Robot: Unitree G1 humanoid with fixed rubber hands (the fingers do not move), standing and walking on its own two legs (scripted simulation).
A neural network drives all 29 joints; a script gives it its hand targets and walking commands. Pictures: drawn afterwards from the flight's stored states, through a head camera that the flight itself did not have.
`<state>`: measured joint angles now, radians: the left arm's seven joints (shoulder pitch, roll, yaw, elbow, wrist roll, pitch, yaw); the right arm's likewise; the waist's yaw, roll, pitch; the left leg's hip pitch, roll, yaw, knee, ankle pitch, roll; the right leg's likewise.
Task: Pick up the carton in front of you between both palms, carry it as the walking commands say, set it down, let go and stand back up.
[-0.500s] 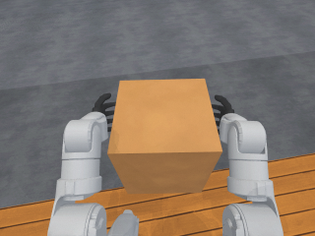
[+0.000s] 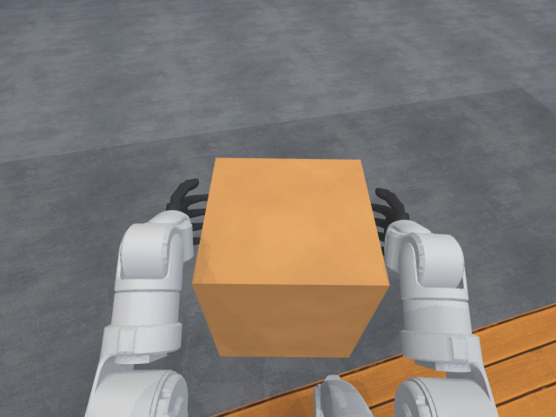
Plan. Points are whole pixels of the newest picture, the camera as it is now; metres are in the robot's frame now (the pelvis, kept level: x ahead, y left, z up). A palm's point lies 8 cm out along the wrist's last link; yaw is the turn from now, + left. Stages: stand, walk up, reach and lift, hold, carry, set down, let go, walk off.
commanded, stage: carry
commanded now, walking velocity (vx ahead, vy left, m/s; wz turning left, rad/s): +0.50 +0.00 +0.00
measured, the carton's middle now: (286, 263) +0.34 -0.02 +0.01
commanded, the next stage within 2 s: none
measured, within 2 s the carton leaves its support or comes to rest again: neither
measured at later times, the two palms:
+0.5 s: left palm (203, 106) +0.64 +0.13 +0.08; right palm (355, 104) +0.66 -0.17 +0.07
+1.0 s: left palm (208, 40) +0.93 +0.15 +0.06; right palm (329, 47) +0.91 -0.15 +0.06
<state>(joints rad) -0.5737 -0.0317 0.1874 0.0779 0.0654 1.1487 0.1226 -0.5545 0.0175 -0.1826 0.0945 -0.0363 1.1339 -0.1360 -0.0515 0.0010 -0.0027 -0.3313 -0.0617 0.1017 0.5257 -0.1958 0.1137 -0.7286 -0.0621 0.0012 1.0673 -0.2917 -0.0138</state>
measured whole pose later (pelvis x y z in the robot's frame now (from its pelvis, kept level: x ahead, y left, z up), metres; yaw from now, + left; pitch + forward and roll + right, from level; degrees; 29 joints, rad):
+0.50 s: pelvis +0.30 -0.05 -0.02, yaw +2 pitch +4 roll +1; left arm -0.61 -0.02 0.20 0.11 0.04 1.18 0.13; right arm -0.64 0.00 -0.18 0.15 -0.06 1.20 -0.13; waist 0.04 0.01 -0.02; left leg -0.68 0.05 0.00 1.17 -0.34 0.02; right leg -0.35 0.06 -0.12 0.51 -0.23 -0.15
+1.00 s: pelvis +0.60 +0.00 -0.01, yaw -1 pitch +5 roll -1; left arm -0.43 -0.10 0.20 -0.08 0.08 1.18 0.11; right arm -0.39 0.11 -0.20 -0.10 -0.09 1.18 -0.13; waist -0.01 0.00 -0.02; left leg -0.30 0.01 0.16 0.34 -0.14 0.08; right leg -0.54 -0.05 -0.06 0.98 -0.34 0.02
